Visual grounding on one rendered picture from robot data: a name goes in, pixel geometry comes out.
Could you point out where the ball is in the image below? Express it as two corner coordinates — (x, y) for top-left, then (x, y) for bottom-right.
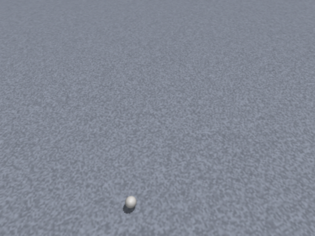
(125, 196), (137, 208)

